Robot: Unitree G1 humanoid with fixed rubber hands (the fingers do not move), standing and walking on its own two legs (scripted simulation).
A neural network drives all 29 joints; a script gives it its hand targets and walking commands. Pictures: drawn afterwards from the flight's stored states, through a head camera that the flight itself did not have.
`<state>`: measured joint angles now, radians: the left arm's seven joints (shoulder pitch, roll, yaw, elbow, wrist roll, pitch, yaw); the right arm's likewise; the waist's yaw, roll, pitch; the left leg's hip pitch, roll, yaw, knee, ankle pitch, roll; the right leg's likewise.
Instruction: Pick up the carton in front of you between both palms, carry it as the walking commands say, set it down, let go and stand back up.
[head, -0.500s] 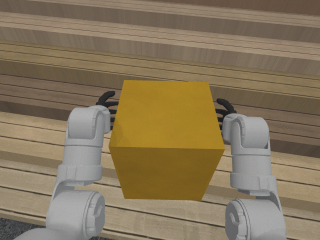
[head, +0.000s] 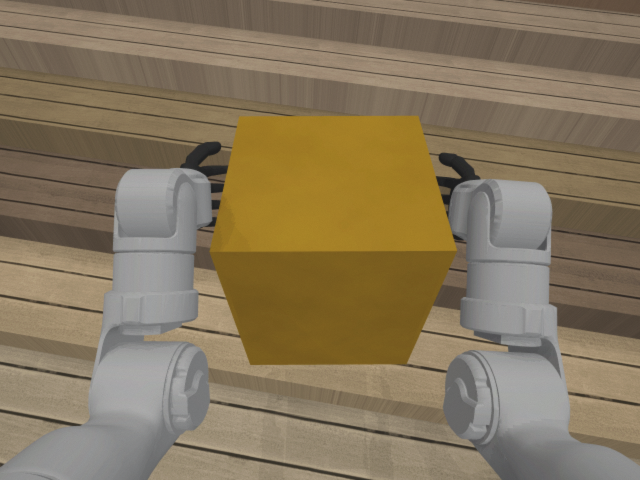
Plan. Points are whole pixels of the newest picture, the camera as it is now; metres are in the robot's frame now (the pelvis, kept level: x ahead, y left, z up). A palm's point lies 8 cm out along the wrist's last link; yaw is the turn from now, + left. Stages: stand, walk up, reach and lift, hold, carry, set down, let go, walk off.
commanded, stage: carry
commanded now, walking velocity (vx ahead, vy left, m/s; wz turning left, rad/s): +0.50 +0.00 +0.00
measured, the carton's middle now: (328, 248) +0.37 +0.01 +0.09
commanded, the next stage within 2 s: none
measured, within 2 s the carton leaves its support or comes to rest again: neither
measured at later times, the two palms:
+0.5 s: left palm (210, 30) +0.63 +0.19 +0.23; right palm (416, 26) +0.69 -0.11 +0.23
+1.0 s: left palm out of the picture +1.02 +0.09 +0.43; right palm out of the picture +0.98 -0.21 +0.43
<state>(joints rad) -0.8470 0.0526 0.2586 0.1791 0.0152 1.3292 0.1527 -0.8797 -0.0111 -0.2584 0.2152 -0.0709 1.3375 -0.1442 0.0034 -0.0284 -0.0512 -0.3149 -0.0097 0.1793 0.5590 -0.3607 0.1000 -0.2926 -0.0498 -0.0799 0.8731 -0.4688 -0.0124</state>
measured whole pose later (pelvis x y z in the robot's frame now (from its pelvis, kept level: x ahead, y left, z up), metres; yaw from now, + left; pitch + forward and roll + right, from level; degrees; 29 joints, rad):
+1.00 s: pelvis +0.61 -0.01 +0.23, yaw +1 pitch +3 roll +0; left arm -0.98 0.03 0.40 0.21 0.15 1.36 0.08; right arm -0.99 -0.04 -0.23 0.29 0.00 1.33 -0.19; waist -0.18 0.01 -0.02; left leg -0.24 -0.02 0.15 0.50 -0.32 0.09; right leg -1.11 -0.06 -0.04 1.88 -0.45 -0.11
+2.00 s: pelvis +1.26 -0.02 +0.47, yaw +0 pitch +4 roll -1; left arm -0.95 0.04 0.35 0.18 0.13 1.37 0.08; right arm -0.94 -0.02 -0.25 0.21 -0.03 1.35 -0.18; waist -0.10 0.00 -0.04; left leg -0.12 0.07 0.12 0.36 -0.30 0.01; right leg -1.11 -0.12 -0.08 1.48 -0.42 -0.10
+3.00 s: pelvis +1.85 +0.02 +0.70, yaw +1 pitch +3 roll -1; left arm -0.90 0.05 0.28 0.18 0.07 1.36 0.11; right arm -0.87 -0.01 -0.25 0.16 -0.06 1.36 -0.16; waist -0.04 -0.03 -0.06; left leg -0.14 0.07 0.12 0.38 -0.30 0.01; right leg -1.18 -0.12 -0.07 1.68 -0.43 -0.09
